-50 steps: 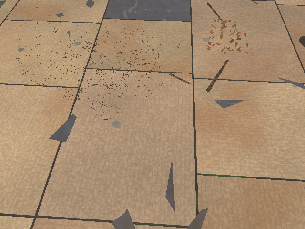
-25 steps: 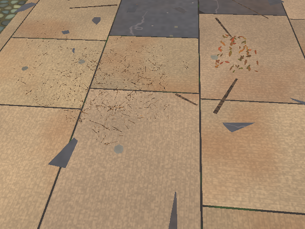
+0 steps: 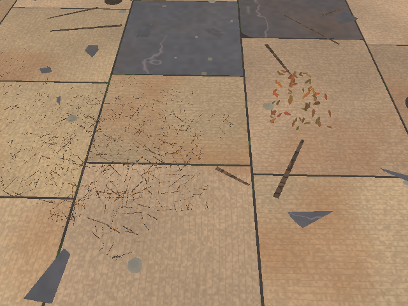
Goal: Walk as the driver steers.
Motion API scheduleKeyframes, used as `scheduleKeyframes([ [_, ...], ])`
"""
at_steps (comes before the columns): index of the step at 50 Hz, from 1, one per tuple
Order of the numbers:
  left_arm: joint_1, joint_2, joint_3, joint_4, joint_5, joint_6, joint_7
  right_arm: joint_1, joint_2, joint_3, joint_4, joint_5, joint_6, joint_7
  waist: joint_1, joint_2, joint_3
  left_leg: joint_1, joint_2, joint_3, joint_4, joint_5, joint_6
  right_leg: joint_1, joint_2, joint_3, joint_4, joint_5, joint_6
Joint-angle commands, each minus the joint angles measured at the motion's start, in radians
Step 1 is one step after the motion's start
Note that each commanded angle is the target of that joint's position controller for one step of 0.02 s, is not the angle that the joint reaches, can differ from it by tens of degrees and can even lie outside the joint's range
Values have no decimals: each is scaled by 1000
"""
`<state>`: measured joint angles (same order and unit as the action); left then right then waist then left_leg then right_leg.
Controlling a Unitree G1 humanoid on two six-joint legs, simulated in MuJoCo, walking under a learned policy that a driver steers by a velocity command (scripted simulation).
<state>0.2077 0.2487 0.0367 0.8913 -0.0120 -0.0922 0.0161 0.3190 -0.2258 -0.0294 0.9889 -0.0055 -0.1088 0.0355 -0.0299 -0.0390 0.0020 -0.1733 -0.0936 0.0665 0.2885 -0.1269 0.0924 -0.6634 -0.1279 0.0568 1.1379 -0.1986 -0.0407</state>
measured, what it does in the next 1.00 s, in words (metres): walks ahead: right foot, then left foot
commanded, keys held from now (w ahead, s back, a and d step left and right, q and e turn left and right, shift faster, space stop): w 1.00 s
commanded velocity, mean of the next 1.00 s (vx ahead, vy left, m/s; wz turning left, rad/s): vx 0.50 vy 0.00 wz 0.00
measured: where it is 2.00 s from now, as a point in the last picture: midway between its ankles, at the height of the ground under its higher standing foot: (209, 175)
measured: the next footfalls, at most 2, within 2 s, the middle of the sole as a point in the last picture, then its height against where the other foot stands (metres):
right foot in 0.30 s outside the picture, level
left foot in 0.86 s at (185, 269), level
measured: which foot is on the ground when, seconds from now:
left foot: down 0.00-0.32, up 0.34-0.84, down 0.86-1.00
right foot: up 0.00-0.28, down 0.30-0.88, up 0.90-1.00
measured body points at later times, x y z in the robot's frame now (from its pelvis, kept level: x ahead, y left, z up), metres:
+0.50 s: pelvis +0.28 -0.08 +0.00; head +0.29 -0.10 +0.45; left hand +0.33 +0.18 -0.12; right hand +0.37 -0.35 -0.14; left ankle +0.29 +0.08 -0.66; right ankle +0.30 -0.16 -0.74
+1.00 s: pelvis +0.55 -0.01 -0.01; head +0.58 +0.00 +0.44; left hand +0.59 +0.25 -0.15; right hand +0.66 -0.28 -0.13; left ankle +0.61 +0.07 -0.74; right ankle +0.47 -0.17 -0.65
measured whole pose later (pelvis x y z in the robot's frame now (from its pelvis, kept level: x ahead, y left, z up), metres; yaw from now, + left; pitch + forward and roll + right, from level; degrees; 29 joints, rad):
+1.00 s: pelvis +0.55 -0.01 -0.01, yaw +1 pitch +1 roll +0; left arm 0.29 0.26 0.05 0.96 -0.02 -0.10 0.00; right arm 0.18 -0.24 -0.05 0.91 0.00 -0.10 0.03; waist 0.00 -0.03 0.02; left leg -0.34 -0.03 0.06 0.45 -0.15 0.07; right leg -0.44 -0.06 0.03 1.19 -0.35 -0.05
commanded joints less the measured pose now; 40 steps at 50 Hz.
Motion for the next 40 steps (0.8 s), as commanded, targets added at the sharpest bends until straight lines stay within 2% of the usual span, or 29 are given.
scheduleKeyframes([
  [1, 34, 46, 14, -42, 13, 3, 7, -41, -132, -21, -55, 1, -18, -20, 47, 75, 55, -107, 279, -207, -205, 73, 171, -20, -42, 1, -142, 162, 27],
  [5, -129, 29, 6, -85, 3, -9, -6, 41, -160, -25, -38, 17, -5, -35, -13, 76, 54, -17, 264, -159, -188, 87, 126, 13, 4, -38, -432, 307, 35],
  [8, -217, 32, 2, -113, -7, -11, -23, 96, -169, -29, -15, 26, 6, -36, -46, 86, 72, 74, 295, -165, -155, 59, 121, 16, 25, -47, -533, 280, 36],
  [10, -250, 43, 3, -135, -10, -18, -37, 114, -170, -32, -4, 27, 17, -38, -48, 91, 82, 146, 328, -179, -116, 61, 112, 9, 33, -43, -582, 216, 16],
  [12, -226, 66, 10, -140, -10, -27, -47, 104, -182, -38, -3, 27, 27, -40, -21, 105, 67, 190, 351, -193, -60, 115, 96, 68, 50, -52, -623, 134, -12],
  [13, -170, 85, 20, -129, -9, -31, -48, 84, -189, -39, -7, 26, 33, -40, 17, 115, 37, 191, 344, -182, 4, 235, 83, 157, 75, -74, -644, 106, -29],
  [14, -39, 121, 42, -89, -8, -33, -45, 66, -176, -34, -13, 22, 38, -40, 83, 106, -38, 171, 295, -141, 159, 398, 60, 329, 109, -100, -665, 100, -55],
  [15, 166, 194, 69, -39, -1, -35, -37, 57, -137, -17, -35, 7, 38, -39, 160, 50, -185, 23, 234, -84, 436, 356, 24, 627, 14, 5, -637, 124, -112],
  [16, 296, 310, 97, -13, 14, -26, -35, 161, -19, 20, -53, 4, 15, -30, 142, -204, -329, -405, 62, -13, 844, -39, -57, 1033, -235, 443, -699, 17, -271],
  [17, 310, 227, 75, -8, 12, -25, -39, 161, -61, 13, -36, 21, -13, -24, 149, -219, -392, -548, 46, -169, 1007, -419, -46, 1073, -284, 691, -834, -67, -305],
  [18, 215, 166, 54, -25, 7, -28, -39, 66, -156, -12, -63, 48, -27, -21, 129, -148, -237, -633, 110, -184, 1062, -360, -23, 947, -251, 547, -841, -69, -245],
  [19, 114, 128, 40, -49, 5, -25, -39, 0, -163, -15, -80, 48, -28, -25, 99, -75, -153, -610, 168, -154, 1030, -260, -17, 798, -209, 397, -859, 6, -210],
  [20, 47, 96, 29, -60, 8, -24, -44, -34, -149, -19, -85, 34, -22, -31, 71, -20, -86, -570, 201, -138, 963, -189, -23, 664, -164, 297, -899, 75, -193],
  [21, 18, 73, 22, -60, 14, -26, -49, -26, -135, -25, -83, 24, -7, -36, 37, -31, -54, -508, 230, -141, 902, -141, -27, 577, -124, 221, -935, 117, -172],
  [23, 37, 72, 23, -36, 17, -31, -53, 10, -88, -22, -72, 21, 19, -38, 11, -42, -34, -446, 235, -124, 858, -96, -40, 500, -91, 146, -978, 197, -179],
  [25, 74, 101, 31, -13, 18, -33, -45, -23, -88, -26, -88, 16, 29, -42, 5, -24, -8, -493, 239, -120, 795, -33, -55, 500, -87, 98, -998, 286, -190],
  [28, 124, 113, 33, 11, 15, -24, -28, -142, -83, -29, -130, 9, 28, -41, 29, -14, 18, -569, 238, -115, 623, 100, -72, 541, -82, 57, -1012, 325, -181],
  [32, 178, 129, 34, 35, 5, -16, -15, -285, -64, -21, -168, 16, 20, -29, 72, -20, 51, -526, 204, -80, 394, 241, -72, 565, -63, 7, -1033, 257, -155],
  [36, 242, 134, 39, 75, -2, -2, -10, -390, -67, -16, -207, 25, 12, -10, 102, -21, 91, -552, 186, -77, 287, 207, -55, 685, -107, 11, -1001, 242, -153],
  [38, 245, 141, 45, 86, -5, 7, -4, -412, -75, -17, -225, 26, 5, 3, 94, -23, 96, -550, 180, -78, 254, 147, -34, 743, -135, 17, -961, 282, -144],
  [40, 223, 155, 51, 85, -6, 16, -1, -373, -98, -25, -222, 27, -2, 10, 61, -39, 65, -453, 153, -55, 229, 75, -10, 767, -143, 12, -898, 413, -127],
])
